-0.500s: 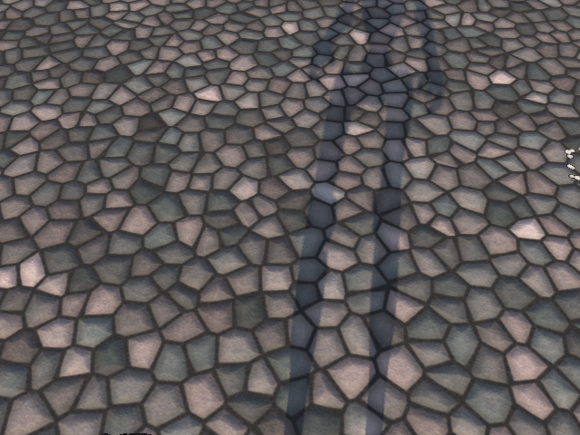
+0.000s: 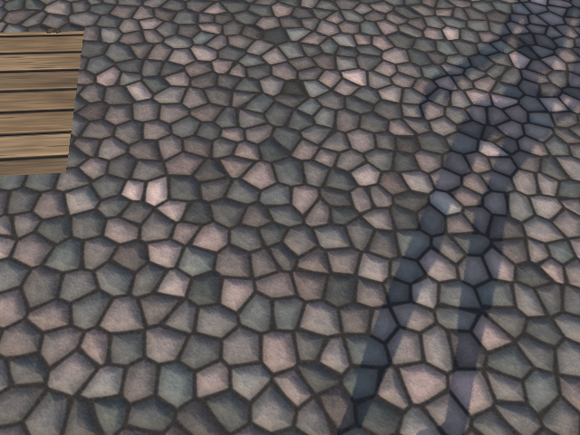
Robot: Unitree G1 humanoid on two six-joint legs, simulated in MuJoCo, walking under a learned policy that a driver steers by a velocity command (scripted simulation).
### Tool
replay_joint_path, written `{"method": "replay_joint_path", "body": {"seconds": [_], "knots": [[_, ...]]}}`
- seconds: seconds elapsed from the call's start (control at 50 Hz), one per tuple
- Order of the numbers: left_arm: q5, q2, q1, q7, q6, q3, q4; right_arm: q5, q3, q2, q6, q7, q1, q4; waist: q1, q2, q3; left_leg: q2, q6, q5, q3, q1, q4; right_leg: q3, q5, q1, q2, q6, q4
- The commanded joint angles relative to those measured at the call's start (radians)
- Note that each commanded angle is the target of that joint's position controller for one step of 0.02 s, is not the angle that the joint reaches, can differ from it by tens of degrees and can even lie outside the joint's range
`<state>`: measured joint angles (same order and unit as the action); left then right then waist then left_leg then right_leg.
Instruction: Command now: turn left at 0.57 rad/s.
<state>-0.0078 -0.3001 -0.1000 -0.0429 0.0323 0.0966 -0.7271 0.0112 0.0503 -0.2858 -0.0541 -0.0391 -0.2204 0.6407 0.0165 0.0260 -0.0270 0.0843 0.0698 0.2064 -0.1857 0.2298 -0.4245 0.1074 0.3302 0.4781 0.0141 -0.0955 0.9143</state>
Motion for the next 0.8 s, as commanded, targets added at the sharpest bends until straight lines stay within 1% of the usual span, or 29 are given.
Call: {"method": "replay_joint_path", "body": {"seconds": [0.02, 0.08, 0.12, 0.16, 0.18, 0.2, 0.22, 0.24, 0.26, 0.28, 0.3, 0.32, 0.34, 0.38, 0.4, 0.44, 0.46, 0.48, 0.5, 0.52, 0.54, 0.56, 0.58, 0.6, 0.62, 0.64, 0.66, 0.7, 0.8], "knots": [[-0.002, -0.063, 0.066, 0.011, -0.031, 0.007, 0.086, -0.002, 0.052, -0.175, -0.004, 0.0, 0.008, -0.08, 0.023, -0.18, 0.088, -0.234, 0.171, -0.352, -0.272, -0.122, 0.049, -0.014, 0.028, 0.042, 0.025, 0.001, -0.061], [-0.003, -0.067, 0.048, 0.029, -0.048, 0.004, 0.086, -0.003, 0.053, -0.176, -0.014, 0.005, 0.037, -0.102, 0.02, -0.175, 0.112, -0.236, 0.174, -0.423, -0.337, -0.124, 0.014, -0.001, 0.057, -0.015, 0.035, 0.018, -0.13], [-0.005, -0.069, 0.037, 0.04, -0.057, 0.002, 0.088, 0.001, 0.054, -0.177, -0.019, 0.006, 0.053, -0.113, 0.015, -0.19, 0.126, -0.228, 0.167, -0.478, -0.375, -0.127, -0.005, 0.003, 0.062, -0.063, 0.041, 0.03, -0.201], [-0.007, -0.078, -0.008, 0.05, -0.059, 0.005, 0.078, 0.014, 0.049, -0.164, -0.019, 0.001, 0.075, -0.118, -0.004, -0.196, 0.139, -0.212, 0.14, -0.449, -0.385, -0.135, -0.029, -0.005, 0.003, -0.136, 0.031, 0.048, -0.357], [-0.002, -0.073, -0.043, 0.053, -0.061, 0.005, 0.067, 0.023, 0.045, -0.154, -0.019, -0.003, 0.095, -0.122, -0.03, -0.187, 0.142, -0.186, 0.113, -0.387, -0.372, -0.098, -0.048, -0.02, -0.115, -0.219, 0.024, 0.066, -0.488], [0.008, -0.085, -0.065, 0.053, -0.061, 0.008, 0.062, 0.022, 0.038, -0.132, -0.017, -0.007, 0.077, -0.118, -0.031, -0.138, 0.15, -0.144, 0.069, -0.243, -0.334, -0.025, -0.096, 0.017, -0.262, -0.331, -0.032, 0.097, -0.577], [0.027, -0.137, -0.046, 0.049, -0.056, 0.01, 0.084, -0.006, 0.021, -0.076, -0.013, -0.005, 0.001, -0.109, 0.018, 0.102, 0.171, -0.021, 0.003, 0.142, -0.192, 0.108, -0.304, 0.232, -0.501, -0.45, -0.235, 0.183, -0.602], [0.053, -0.156, -0.061, 0.052, -0.057, 0.007, 0.075, -0.007, 0.042, -0.131, -0.002, -0.015, 0.0, -0.118, 0.023, 0.212, 0.098, 0.098, -0.06, 0.494, -0.108, 0.269, -0.459, 0.41, -0.714, -0.389, -0.377, 0.374, -0.593], [0.043, -0.139, -0.032, 0.053, -0.063, 0.004, 0.083, -0.02, 0.062, -0.198, 0.006, -0.017, -0.011, -0.109, 0.025, 0.153, 0.085, 0.026, -0.109, 0.472, -0.076, 0.284, -0.645, 0.426, -0.62, -0.324, -0.427, 0.447, -0.61], [0.03, -0.107, 0.013, 0.048, -0.062, -0.006, 0.095, -0.011, 0.078, -0.231, 0.002, -0.016, -0.005, -0.083, 0.027, 0.101, 0.054, 0.006, -0.132, 0.396, -0.063, 0.289, -0.73, 0.336, -0.508, -0.298, -0.354, 0.408, -0.613], [0.023, -0.083, 0.046, 0.042, -0.058, -0.016, 0.099, -0.01, 0.08, -0.215, -0.005, -0.019, -0.011, -0.059, 0.036, 0.073, 0.042, 0.001, -0.148, 0.331, -0.063, 0.3, -0.758, 0.269, -0.385, -0.298, -0.291, 0.354, -0.611], [0.012, -0.053, 0.058, 0.038, -0.057, -0.03, 0.102, -0.011, 0.073, -0.184, -0.014, -0.02, -0.012, -0.05, 0.027, 0.08, 0.031, -0.001, -0.162, 0.283, -0.067, 0.301, -0.777, 0.226, -0.364, -0.296, -0.255, 0.333, -0.61], [0.01, -0.037, 0.052, 0.034, -0.053, -0.042, 0.094, -0.007, 0.061, -0.144, -0.015, -0.015, -0.013, -0.046, 0.024, 0.082, 0.029, -0.001, -0.17, 0.252, -0.055, 0.279, -0.768, 0.184, -0.372, -0.287, -0.224, 0.324, -0.612], [0.017, -0.023, 0.015, 0.029, -0.046, -0.05, 0.073, 0.001, 0.042, -0.091, -0.009, -0.009, 0.015, -0.053, 0.001, 0.103, 0.036, -0.027, -0.179, 0.221, -0.002, 0.252, -0.632, 0.127, -0.338, -0.326, -0.182, 0.316, -0.621], [0.019, -0.023, 0.0, 0.028, -0.042, -0.052, 0.065, -0.001, 0.034, -0.071, -0.006, -0.009, 0.031, -0.056, -0.011, 0.116, 0.044, -0.052, -0.183, 0.214, 0.022, 0.233, -0.536, 0.12, -0.317, -0.355, -0.174, 0.312, -0.619], [0.013, -0.053, -0.008, 0.028, -0.033, -0.047, 0.058, -0.011, 0.02, -0.045, 0.0, -0.005, 0.046, -0.054, -0.034, 0.14, 0.053, -0.096, -0.188, 0.225, 0.096, 0.137, -0.347, 0.107, -0.294, -0.349, -0.165, 0.304, -0.613], [0.013, -0.077, -0.03, 0.027, -0.027, -0.042, 0.049, -0.01, 0.019, -0.046, 0.005, -0.003, 0.057, -0.053, -0.05, 0.149, 0.052, -0.095, -0.187, 0.238, 0.12, 0.103, -0.278, 0.118, -0.301, -0.346, -0.171, 0.31, -0.605], [0.015, -0.087, -0.047, 0.027, -0.021, -0.04, 0.038, -0.007, 0.021, -0.056, 0.009, -0.002, 0.057, -0.049, -0.056, 0.152, 0.056, -0.09, -0.183, 0.217, 0.134, 0.08, -0.218, 0.133, -0.31, -0.352, -0.174, 0.314, -0.599], [0.012, -0.089, -0.05, 0.026, -0.016, -0.042, 0.033, -0.004, 0.025, -0.066, 0.013, -0.001, 0.033, -0.033, -0.047, 0.143, 0.057, -0.088, -0.174, 0.164, 0.142, 0.047, -0.136, 0.143, -0.326, -0.356, -0.18, 0.314, -0.588], [0.003, -0.083, -0.044, 0.026, -0.014, -0.045, 0.027, -0.006, 0.026, -0.062, 0.017, 0.001, -0.005, -0.011, -0.025, 0.13, 0.055, -0.085, -0.158, 0.067, 0.15, -0.008, -0.011, 0.14, -0.349, -0.345, -0.177, 0.303, -0.573], [-0.006, -0.076, -0.063, 0.027, -0.017, -0.049, 0.014, -0.015, 0.024, -0.064, 0.02, 0.002, -0.029, 0.004, -0.012, 0.114, 0.053, -0.089, -0.135, -0.051, 0.139, -0.078, 0.106, 0.135, -0.38, -0.323, -0.169, 0.277, -0.568], [-0.004, -0.07, -0.085, 0.029, -0.028, -0.053, 0.005, -0.028, 0.027, -0.096, 0.022, -0.001, -0.039, 0.004, -0.014, 0.074, 0.074, -0.13, -0.107, -0.164, 0.088, -0.166, 0.114, 0.128, -0.389, -0.284, -0.161, 0.231, -0.561], [0.013, -0.066, -0.101, 0.04, -0.046, -0.055, 0.012, -0.032, 0.039, -0.156, 0.021, -0.008, -0.044, -0.001, -0.046, -0.033, 0.099, -0.187, -0.071, -0.352, 0.053, -0.23, 0.029, 0.074, -0.37, -0.24, -0.119, 0.191, -0.531], [0.014, -0.052, -0.099, 0.043, -0.056, -0.057, 0.01, -0.021, 0.046, -0.162, 0.019, -0.001, -0.032, 0.02, -0.054, -0.122, 0.111, -0.164, -0.032, -0.254, 0.068, -0.161, -0.008, 0.002, -0.259, -0.275, -0.055, 0.151, -0.549], [0.017, -0.066, -0.047, 0.04, -0.056, -0.058, 0.006, -0.021, 0.035, -0.106, 0.02, 0.008, -0.023, 0.01, -0.015, -0.086, 0.097, -0.149, -0.03, -0.181, 0.069, -0.12, 0.013, -0.02, -0.206, -0.301, -0.038, 0.125, -0.52], [0.017, -0.048, -0.026, 0.036, -0.051, -0.061, 0.005, -0.03, 0.023, -0.068, 0.021, 0.008, -0.024, 0.022, -0.016, -0.08, 0.089, -0.147, -0.04, -0.146, 0.065, -0.096, 0.032, -0.031, -0.189, -0.306, -0.036, 0.119, -0.513], [0.015, -0.034, -0.024, 0.032, -0.041, -0.065, 0.001, -0.031, 0.019, -0.064, 0.023, 0.008, -0.018, 0.024, -0.019, -0.093, 0.059, -0.139, -0.048, -0.142, 0.068, -0.073, 0.043, -0.03, -0.194, -0.297, -0.037, 0.119, -0.509], [0.017, -0.033, -0.05, 0.025, -0.026, -0.065, -0.016, -0.029, 0.015, -0.057, 0.033, 0.007, -0.024, 0.033, -0.026, -0.091, 0.028, -0.135, -0.052, -0.125, 0.068, -0.048, 0.051, -0.034, -0.19, -0.29, -0.035, 0.115, -0.51], [0.017, -0.047, -0.076, 0.007, -0.013, -0.059, -0.062, -0.027, 0.008, -0.056, 0.048, 0.004, -0.029, 0.058, -0.031, -0.066, 0.004, -0.13, -0.046, -0.093, 0.062, -0.014, 0.071, -0.033, -0.191, -0.309, -0.04, 0.093, -0.514]]}}
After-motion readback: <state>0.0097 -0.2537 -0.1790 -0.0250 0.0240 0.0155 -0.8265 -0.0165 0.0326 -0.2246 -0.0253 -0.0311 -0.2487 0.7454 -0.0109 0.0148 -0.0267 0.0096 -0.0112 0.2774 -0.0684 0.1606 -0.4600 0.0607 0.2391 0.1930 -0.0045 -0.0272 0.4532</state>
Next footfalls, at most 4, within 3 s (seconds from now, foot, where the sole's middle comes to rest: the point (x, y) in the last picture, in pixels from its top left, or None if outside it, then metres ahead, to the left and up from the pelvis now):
0.20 right None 0.04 -0.14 -0.78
0.56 left None -0.03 0.11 -0.78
2.12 left None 0.43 0.25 -0.90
2.64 right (242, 337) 0.77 0.08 -0.90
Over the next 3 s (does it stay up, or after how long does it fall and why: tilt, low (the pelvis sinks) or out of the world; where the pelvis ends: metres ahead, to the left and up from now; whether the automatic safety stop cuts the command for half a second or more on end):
stays up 0.79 0.15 -0.12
